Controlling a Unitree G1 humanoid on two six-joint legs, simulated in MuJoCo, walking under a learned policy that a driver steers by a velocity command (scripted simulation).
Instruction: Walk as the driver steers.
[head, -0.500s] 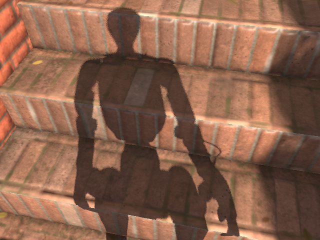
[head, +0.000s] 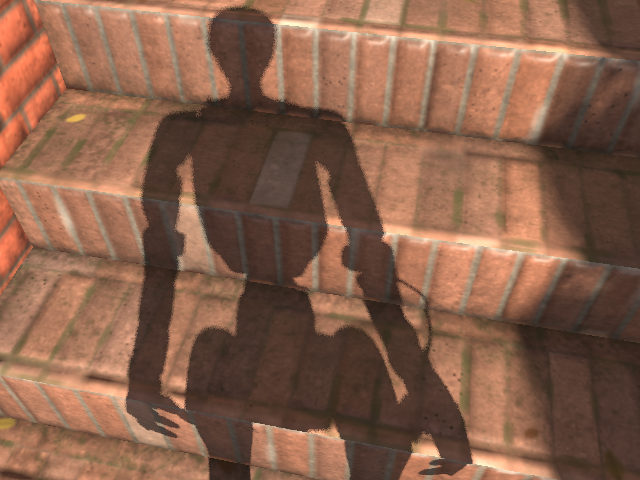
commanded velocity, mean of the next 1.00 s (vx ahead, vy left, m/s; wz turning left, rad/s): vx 0.15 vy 0.00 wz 0.00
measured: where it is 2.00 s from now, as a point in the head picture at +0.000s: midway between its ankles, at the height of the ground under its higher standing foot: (263, 430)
